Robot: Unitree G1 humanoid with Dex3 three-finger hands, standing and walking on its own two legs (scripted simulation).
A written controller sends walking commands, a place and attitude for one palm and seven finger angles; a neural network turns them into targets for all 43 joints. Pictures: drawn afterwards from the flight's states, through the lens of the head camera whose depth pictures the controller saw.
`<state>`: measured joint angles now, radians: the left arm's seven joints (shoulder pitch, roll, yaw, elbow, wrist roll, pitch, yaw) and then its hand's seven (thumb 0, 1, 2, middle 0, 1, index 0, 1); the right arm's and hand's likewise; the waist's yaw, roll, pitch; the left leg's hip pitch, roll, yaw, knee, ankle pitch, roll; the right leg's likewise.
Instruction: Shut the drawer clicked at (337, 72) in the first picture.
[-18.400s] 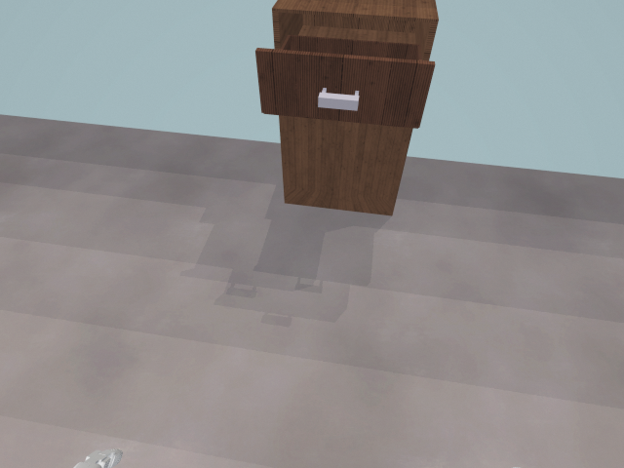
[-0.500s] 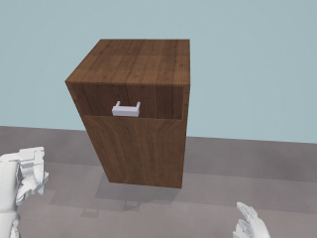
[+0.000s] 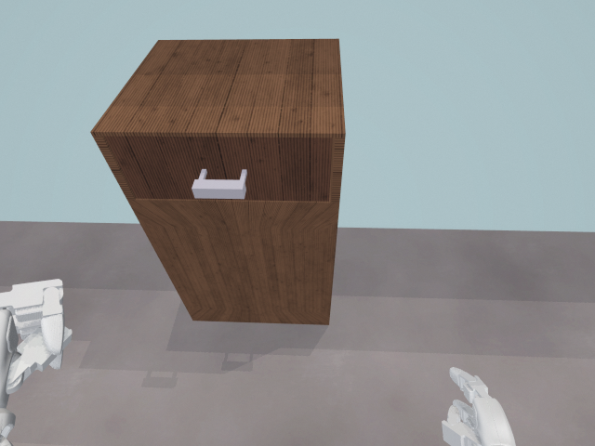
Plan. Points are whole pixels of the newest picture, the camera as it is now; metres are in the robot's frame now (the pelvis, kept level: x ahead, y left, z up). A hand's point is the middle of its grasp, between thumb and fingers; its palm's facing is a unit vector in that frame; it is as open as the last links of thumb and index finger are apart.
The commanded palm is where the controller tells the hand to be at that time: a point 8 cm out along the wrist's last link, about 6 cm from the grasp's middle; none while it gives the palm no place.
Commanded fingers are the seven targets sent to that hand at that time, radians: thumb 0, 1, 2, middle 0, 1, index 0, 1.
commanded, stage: step back with the hand held close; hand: left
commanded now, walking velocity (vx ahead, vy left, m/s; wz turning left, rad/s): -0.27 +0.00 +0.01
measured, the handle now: (221, 181) +0.62 +0.21 -0.04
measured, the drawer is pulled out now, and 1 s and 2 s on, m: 0.00 0.00 0.00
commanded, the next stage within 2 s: stop stepping back and stand still in 1.46 s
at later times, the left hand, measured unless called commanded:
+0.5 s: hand (14, 402) +0.13 +0.26 +0.15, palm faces +0.35 -0.80 -0.49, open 3.3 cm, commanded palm +0.07 +0.30 +0.17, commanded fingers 0.00 0.90 0.90 -1.40 -1.60 -1.40 -1.60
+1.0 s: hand out of the picture +0.07 +0.25 +0.16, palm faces +0.34 -0.81 -0.48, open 3.2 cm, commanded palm +0.00 +0.30 +0.17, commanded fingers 0.00 0.90 0.90 -1.40 -1.60 -1.40 -1.60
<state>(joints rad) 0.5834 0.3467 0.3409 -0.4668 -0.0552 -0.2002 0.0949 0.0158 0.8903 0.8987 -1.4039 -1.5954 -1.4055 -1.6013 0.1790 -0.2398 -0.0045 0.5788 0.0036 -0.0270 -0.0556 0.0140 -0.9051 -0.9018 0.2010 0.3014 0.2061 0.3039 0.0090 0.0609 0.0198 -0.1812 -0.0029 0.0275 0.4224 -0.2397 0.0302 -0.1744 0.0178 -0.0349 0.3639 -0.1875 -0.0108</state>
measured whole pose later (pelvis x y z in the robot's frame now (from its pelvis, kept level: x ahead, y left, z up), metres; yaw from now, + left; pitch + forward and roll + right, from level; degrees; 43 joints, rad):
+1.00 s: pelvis -0.12 +0.02 -0.02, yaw +3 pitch +1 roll -2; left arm 0.63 0.44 0.41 -0.63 -0.03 -0.32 0.13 0.01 0.88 0.90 -1.41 -1.59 -1.41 -1.60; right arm 0.18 -0.22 -0.04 0.57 0.00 -0.05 -0.06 0.01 -0.91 -0.90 0.20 0.30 0.21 0.30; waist -0.04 -0.01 0.03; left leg -0.49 -0.02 0.00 0.61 -0.22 0.05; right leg -0.41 0.04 0.03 0.53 -0.15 0.02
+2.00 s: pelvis -0.29 +0.02 +0.00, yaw -3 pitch +0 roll +0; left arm 0.67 0.42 0.39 -0.62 -0.04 -0.23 0.13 0.01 0.89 0.90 -1.41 -1.60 -1.41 -1.60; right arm 0.23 -0.16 0.03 0.62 -0.02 -0.10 -0.06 0.01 -0.90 -0.90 0.20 0.30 0.21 0.30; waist 0.02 -0.04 -0.04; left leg -0.46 -0.01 0.03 0.79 -0.31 0.00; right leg -0.22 0.02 -0.02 0.46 -0.24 -0.05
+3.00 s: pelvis -0.29 +0.02 +0.00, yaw +2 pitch -1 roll +0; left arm 0.29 0.18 0.00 1.13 0.00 0.01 0.02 0.01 0.91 0.90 -0.53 -0.68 -0.53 -0.67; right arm 0.28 -0.15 0.00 1.12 -0.01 0.02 -0.03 0.01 -0.91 -0.90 0.20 0.30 0.20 0.30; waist 0.00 0.02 0.06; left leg -0.22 0.01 -0.01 0.42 -0.18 0.00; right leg -0.16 0.05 -0.03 0.41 -0.22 -0.05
